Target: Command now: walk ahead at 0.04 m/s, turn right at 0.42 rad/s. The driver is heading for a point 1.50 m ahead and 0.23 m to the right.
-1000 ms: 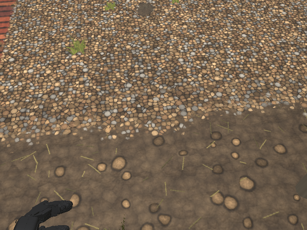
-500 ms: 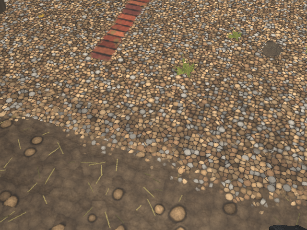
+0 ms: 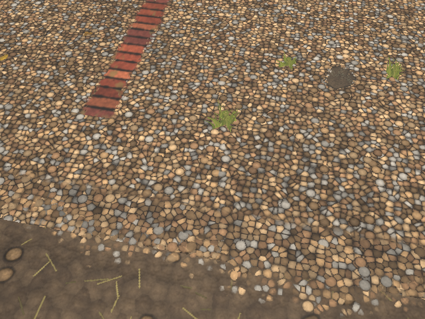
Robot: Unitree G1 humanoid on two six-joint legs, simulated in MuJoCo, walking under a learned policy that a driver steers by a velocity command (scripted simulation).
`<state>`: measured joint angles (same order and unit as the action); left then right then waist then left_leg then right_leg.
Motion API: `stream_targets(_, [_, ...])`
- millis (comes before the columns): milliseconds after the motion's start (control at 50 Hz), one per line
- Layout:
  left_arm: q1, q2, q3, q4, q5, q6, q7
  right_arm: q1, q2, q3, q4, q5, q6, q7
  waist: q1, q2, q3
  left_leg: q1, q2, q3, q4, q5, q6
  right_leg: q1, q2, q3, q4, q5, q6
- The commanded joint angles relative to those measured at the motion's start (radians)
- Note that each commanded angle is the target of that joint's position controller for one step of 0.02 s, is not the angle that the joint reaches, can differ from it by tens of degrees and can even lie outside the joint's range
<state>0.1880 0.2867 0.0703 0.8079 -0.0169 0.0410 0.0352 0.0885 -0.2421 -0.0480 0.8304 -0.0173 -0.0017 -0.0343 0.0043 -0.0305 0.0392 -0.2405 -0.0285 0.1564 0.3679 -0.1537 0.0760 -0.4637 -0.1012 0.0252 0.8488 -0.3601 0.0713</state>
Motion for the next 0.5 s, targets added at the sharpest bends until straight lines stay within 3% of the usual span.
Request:
stream_targets(20, [-0.045,0.079,0.019,-0.082,-0.001,-0.013,-0.01,0.005,-0.178,-0.048,-0.046,0.004,0.01,-0.011,-0.031,0.115,-0.088,0.164,0.337,-0.208,-0.109,0.183,0.177,-0.031,0.003,-0.029,-0.045,-0.038,-0.005])
stream_targets(80, [-0.018,0.076,0.021,-0.082,-0.005,-0.014,-0.031,-0.004,-0.199,-0.057,-0.046,0.017,0.026,-0.01,-0.006,0.141,-0.125,0.207,0.344,-0.162,-0.021,0.37,0.151,0.058,0.042,-0.08,-0.179,-0.007,-0.033])
stream_targets(120, [0.04,0.085,0.028,-0.064,-0.003,-0.014,-0.046,-0.012,-0.2,-0.061,-0.041,0.04,0.035,-0.013,0.036,0.145,-0.136,0.172,0.311,-0.106,0.079,0.341,0.081,0.19,0.077,-0.108,-0.396,0.173,-0.083])
stream_targets(140, [0.052,0.142,0.045,-0.066,0.005,-0.014,-0.041,0.033,-0.175,-0.058,-0.025,0.04,0.033,-0.008,0.03,0.065,-0.126,0.081,0.252,-0.051,0.192,0.2,-0.001,0.289,0.042,-0.015,-0.492,0.357,-0.131])
stream_targets(160, [0.081,0.267,0.074,-0.077,0.012,-0.012,-0.02,0.014,-0.12,-0.044,-0.061,-0.006,0.023,0.002,0.001,-0.215,-0.148,-0.196,0.129,0.033,0.456,-0.185,-0.097,0.475,-0.185,0.286,-0.461,0.803,-0.237])
stream_targets(180, [0.084,0.282,0.072,-0.094,0.039,-0.023,-0.026,-0.092,-0.127,-0.045,-0.102,-0.012,0.013,0.0,0.053,-0.258,-0.153,-0.395,0.001,-0.075,0.654,-0.519,-0.14,0.486,-0.309,0.456,-0.48,0.915,-0.42])
stream_targets(200, [0.08,0.246,0.064,-0.102,0.046,-0.041,-0.033,-0.112,-0.161,-0.055,-0.1,0.003,0.011,0.004,0.063,-0.121,-0.175,-0.423,0.024,-0.178,0.769,-0.501,-0.134,0.494,-0.264,0.397,-0.485,0.879,-0.424])
stream_targets(220, [0.034,0.226,0.062,-0.104,0.035,-0.056,-0.029,-0.094,-0.159,-0.058,-0.089,0.022,0.011,0.003,0.03,-0.094,-0.156,-0.449,0.042,-0.204,0.787,-0.416,-0.127,0.497,-0.203,0.316,-0.469,0.837,-0.368])
stream_targets(240, [-0.006,0.2,0.058,-0.111,0.015,-0.06,-0.024,-0.068,-0.158,-0.06,-0.068,0.021,0.013,-0.004,0.012,-0.06,-0.149,-0.457,0.053,-0.214,0.765,-0.357,-0.131,0.489,-0.164,0.277,-0.463,0.794,-0.323])
stream_targets(260, [-0.032,0.179,0.05,-0.117,-0.002,-0.057,-0.017,-0.062,-0.173,-0.065,-0.064,0.015,0.014,-0.01,-0.001,-0.067,-0.142,-0.445,0.06,-0.223,0.744,-0.309,-0.138,0.472,-0.148,0.262,-0.466,0.779,-0.303])
stream_targets(380, [-0.014,0.195,0.054,-0.127,0.002,-0.036,0.003,-0.076,-0.136,-0.054,-0.067,0.024,0.006,-0.01,0.009,-0.093,-0.147,-0.35,0.019,-0.227,0.537,-0.195,-0.171,0.435,-0.1,0.279,-0.468,0.688,-0.298])
stream_targets(500, [-0.056,0.21,0.056,-0.145,0.006,-0.019,-0.001,-0.074,-0.152,-0.056,-0.069,0.029,-0.004,0.006,0.018,-0.132,-0.122,-0.204,-0.009,-0.243,0.357,-0.196,-0.165,0.326,-0.079,0.38,-0.46,0.534,-0.295])
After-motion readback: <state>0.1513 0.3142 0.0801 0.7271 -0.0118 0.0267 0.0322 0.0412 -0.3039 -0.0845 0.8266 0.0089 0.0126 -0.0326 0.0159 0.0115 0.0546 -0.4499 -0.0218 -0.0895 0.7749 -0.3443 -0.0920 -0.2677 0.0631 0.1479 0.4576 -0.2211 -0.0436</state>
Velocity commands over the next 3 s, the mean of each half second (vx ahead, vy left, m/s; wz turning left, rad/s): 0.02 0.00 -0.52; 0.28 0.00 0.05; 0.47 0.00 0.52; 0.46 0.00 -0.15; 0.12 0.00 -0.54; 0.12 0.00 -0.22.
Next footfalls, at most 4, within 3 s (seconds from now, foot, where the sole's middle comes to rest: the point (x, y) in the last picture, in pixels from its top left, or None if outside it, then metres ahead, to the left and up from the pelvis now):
0.14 right None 0.04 -0.15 -0.78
0.62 left None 0.12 0.06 -0.78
0.98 right None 0.18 -0.22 -0.78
1.44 left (215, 304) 0.52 0.02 -0.78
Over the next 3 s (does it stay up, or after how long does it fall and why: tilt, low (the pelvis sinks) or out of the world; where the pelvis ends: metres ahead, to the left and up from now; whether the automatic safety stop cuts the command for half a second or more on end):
stays up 0.84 -0.06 0.00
